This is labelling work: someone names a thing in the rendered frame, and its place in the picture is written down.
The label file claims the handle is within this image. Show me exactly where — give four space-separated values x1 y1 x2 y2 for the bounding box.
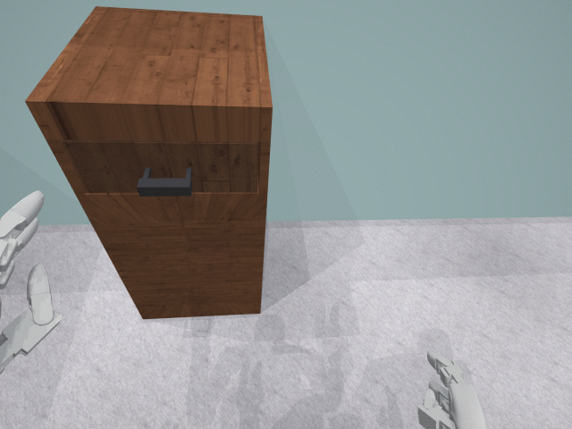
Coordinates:
137 168 192 197

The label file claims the robot right hand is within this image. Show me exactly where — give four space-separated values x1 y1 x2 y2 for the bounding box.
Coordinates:
418 350 489 429

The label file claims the robot left hand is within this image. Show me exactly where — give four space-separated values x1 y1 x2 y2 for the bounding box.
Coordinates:
0 190 62 374

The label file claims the drawer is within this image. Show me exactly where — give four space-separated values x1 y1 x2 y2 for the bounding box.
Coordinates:
61 139 258 193

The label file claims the cabinet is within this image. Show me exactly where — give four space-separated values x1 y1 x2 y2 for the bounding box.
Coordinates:
25 6 273 319

